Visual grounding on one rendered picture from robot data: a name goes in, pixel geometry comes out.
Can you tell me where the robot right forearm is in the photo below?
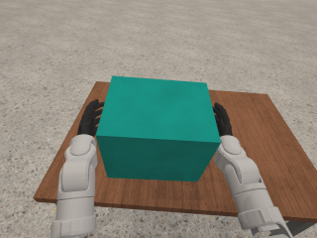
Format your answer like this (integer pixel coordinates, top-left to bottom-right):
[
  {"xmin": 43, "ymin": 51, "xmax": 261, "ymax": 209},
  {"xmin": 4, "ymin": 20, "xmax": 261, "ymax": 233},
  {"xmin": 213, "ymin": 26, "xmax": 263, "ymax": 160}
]
[{"xmin": 214, "ymin": 135, "xmax": 293, "ymax": 238}]

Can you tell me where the robot right hand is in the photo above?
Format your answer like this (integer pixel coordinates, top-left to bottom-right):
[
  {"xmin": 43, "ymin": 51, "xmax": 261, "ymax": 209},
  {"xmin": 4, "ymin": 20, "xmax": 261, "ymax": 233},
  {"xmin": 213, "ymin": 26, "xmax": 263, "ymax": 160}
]
[{"xmin": 212, "ymin": 102, "xmax": 233, "ymax": 137}]

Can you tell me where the carton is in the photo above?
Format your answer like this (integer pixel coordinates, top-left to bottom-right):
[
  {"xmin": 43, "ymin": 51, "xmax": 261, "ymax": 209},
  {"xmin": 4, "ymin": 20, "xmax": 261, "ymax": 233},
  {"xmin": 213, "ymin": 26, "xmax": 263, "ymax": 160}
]
[{"xmin": 95, "ymin": 75, "xmax": 221, "ymax": 182}]

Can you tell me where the table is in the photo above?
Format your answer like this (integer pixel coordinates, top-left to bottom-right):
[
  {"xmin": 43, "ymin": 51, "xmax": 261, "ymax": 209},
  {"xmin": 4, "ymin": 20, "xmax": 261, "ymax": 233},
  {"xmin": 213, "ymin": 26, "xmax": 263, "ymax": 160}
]
[{"xmin": 33, "ymin": 81, "xmax": 317, "ymax": 238}]

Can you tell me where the robot left hand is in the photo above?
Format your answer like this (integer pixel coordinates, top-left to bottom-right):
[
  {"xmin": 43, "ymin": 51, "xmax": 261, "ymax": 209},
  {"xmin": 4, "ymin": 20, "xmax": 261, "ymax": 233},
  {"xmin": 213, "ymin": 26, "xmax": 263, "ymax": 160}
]
[{"xmin": 77, "ymin": 99, "xmax": 105, "ymax": 137}]

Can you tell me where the robot left forearm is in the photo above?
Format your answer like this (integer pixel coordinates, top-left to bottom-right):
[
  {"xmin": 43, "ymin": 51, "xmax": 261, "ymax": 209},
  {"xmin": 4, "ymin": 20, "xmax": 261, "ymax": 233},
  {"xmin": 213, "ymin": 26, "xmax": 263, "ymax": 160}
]
[{"xmin": 50, "ymin": 134, "xmax": 98, "ymax": 238}]

